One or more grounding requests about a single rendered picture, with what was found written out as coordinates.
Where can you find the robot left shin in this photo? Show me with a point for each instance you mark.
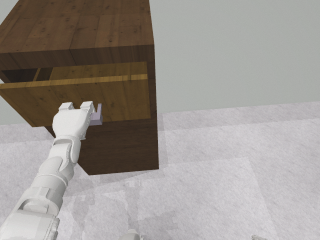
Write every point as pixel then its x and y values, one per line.
pixel 132 231

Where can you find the robot left forearm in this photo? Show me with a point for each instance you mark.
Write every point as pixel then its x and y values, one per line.
pixel 45 195

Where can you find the cabinet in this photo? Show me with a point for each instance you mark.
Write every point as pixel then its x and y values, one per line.
pixel 62 33

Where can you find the robot left hand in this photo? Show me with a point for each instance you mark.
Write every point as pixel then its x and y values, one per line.
pixel 73 122

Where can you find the left robot upper arm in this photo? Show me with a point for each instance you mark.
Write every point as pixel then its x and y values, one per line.
pixel 31 225

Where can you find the handle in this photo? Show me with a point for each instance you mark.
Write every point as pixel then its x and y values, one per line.
pixel 96 117

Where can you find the drawer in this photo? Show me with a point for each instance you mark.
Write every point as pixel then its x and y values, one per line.
pixel 121 88

